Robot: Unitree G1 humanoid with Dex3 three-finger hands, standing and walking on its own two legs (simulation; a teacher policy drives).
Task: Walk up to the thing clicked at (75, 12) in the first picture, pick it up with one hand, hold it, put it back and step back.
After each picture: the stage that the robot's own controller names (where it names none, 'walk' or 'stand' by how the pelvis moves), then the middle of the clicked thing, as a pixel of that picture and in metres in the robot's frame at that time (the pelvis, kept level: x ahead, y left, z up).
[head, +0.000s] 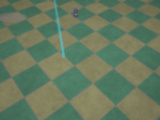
stand; (75, 12) +2.06 +0.12 -0.72
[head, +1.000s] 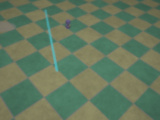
walk; (68, 24) +1.93 +0.15 -0.71
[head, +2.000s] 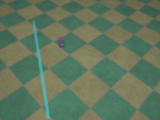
walk; (61, 42) +1.36 +0.21 -0.72
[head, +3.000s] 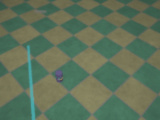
walk; (59, 76) +0.91 +0.20 -0.72
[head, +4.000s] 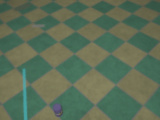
walk; (57, 110) +0.57 +0.22 -0.71
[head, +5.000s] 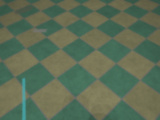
stand; out of the picture +0.43 +0.21 -0.71
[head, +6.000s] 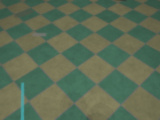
stand; out of the picture +0.40 +0.20 -0.73
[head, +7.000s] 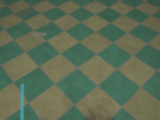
stand; out of the picture +0.37 +0.21 -0.73
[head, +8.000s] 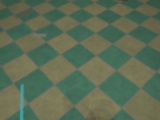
stand; out of the picture +0.37 +0.21 -0.73
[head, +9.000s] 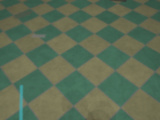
stand; out of the picture +0.38 +0.21 -0.73
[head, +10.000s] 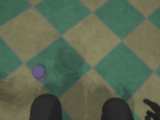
go down; (39, 74) +0.43 +0.22 -0.43
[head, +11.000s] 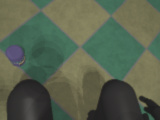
go down; (16, 56) +0.45 +0.27 -0.30
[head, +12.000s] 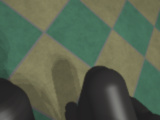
close in; out of the picture +0.42 +0.31 -0.23
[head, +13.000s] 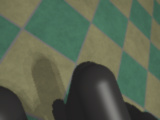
close; out of the picture +0.41 +0.32 -0.22
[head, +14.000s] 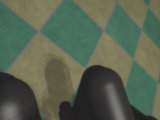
lift; out of the picture +0.38 +0.28 -0.19
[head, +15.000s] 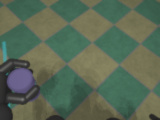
lift; (25, 86) +0.33 +0.20 +0.00
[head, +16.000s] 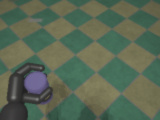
hold; (40, 89) +0.33 +0.16 +0.02
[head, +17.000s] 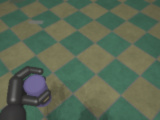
hold; (38, 91) +0.33 +0.17 +0.00
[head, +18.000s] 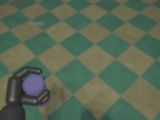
crouch; (37, 91) +0.33 +0.17 +0.00
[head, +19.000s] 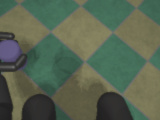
crouch; (13, 56) +0.43 +0.23 -0.08
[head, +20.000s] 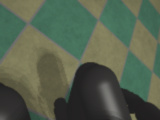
lower; out of the picture +0.39 +0.33 -0.23
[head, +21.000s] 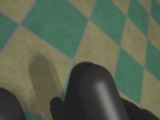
lower; out of the picture +0.40 +0.34 -0.23
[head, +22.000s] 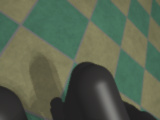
lower; out of the picture +0.40 +0.34 -0.22
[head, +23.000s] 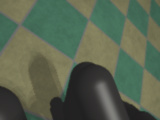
lower; out of the picture +0.40 +0.34 -0.22
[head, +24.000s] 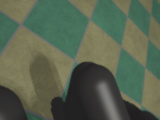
loosen; out of the picture +0.40 +0.34 -0.22
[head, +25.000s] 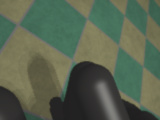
withdraw; out of the picture +0.39 +0.34 -0.22
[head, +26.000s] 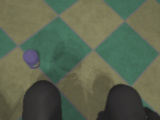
walk; (32, 59) +0.45 +0.26 -0.34
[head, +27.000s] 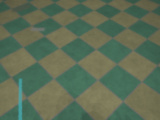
stand; out of the picture +0.38 +0.19 -0.66
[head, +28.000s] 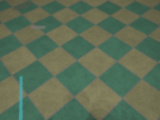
stand; out of the picture +0.39 +0.22 -0.67
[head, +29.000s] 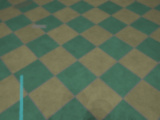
stand; out of the picture +0.39 +0.21 -0.67
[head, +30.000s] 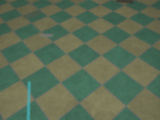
stand; out of the picture +0.41 +0.20 -0.72
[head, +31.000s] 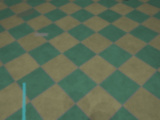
stand; out of the picture +0.38 +0.22 -0.73
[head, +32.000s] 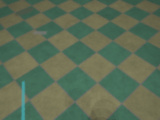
walk; out of the picture +0.38 +0.23 -0.73
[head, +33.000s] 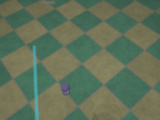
walk; (65, 89) +0.62 +0.18 -0.70
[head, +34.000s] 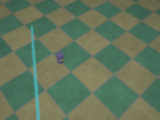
walk; (60, 57) +0.99 +0.21 -0.71
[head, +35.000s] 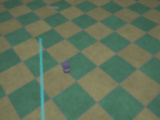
stand; (66, 67) +1.01 +0.20 -0.71
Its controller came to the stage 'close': yes
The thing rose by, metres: 0.71
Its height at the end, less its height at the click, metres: +0.00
